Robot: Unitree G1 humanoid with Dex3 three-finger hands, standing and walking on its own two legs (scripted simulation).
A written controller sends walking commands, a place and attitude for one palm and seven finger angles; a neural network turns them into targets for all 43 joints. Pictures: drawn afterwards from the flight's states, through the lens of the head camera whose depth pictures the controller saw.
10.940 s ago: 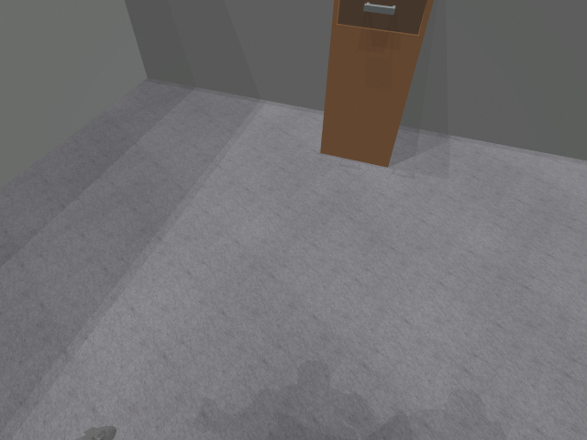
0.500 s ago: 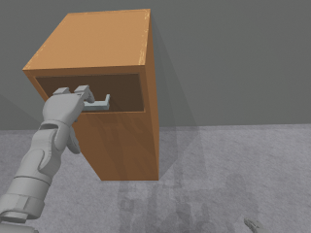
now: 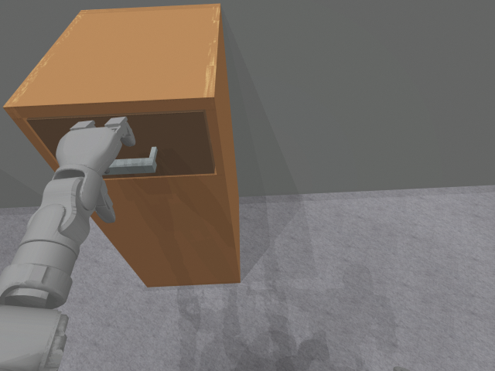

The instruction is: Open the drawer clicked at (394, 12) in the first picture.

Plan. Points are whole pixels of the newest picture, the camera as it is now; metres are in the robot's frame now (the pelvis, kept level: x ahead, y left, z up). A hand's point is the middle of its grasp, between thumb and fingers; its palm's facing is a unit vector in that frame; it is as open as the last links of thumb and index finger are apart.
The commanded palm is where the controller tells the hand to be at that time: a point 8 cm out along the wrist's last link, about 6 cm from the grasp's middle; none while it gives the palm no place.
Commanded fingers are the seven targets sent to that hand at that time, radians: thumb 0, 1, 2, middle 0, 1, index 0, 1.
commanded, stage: move the hooked fingers above the handle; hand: left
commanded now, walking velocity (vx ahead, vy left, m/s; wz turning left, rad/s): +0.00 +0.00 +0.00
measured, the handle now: (127, 159) +0.51 +0.27 +0.03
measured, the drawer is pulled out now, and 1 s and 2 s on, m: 0.00 0.00 0.00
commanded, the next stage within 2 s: lower the fingers behind the handle in 1.00 s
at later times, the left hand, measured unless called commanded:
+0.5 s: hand (114, 157) +0.46 +0.26 +0.09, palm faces -0.03 -0.04 -1.00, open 13.8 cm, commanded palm +0.44 +0.27 +0.15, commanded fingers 0.00 -0.50 0.30 -0.30 -1.20 -0.30 -1.20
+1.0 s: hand (114, 157) +0.46 +0.26 +0.09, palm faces -0.02 -0.05 -1.00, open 13.8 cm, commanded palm +0.44 +0.27 +0.15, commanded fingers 0.00 -0.50 0.30 -0.30 -1.20 -0.30 -1.20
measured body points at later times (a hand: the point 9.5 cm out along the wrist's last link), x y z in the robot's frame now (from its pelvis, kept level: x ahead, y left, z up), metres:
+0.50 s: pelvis +0.00 +0.01 -0.01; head +0.05 +0.00 +0.44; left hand +0.46 +0.26 +0.14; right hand +0.01 -0.27 -0.14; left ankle +0.04 +0.13 -0.72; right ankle -0.06 -0.11 -0.72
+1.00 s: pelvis +0.00 +0.01 +0.00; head +0.05 +0.01 +0.44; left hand +0.45 +0.26 +0.14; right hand +0.04 -0.26 -0.13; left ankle +0.04 +0.13 -0.72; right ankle -0.06 -0.11 -0.72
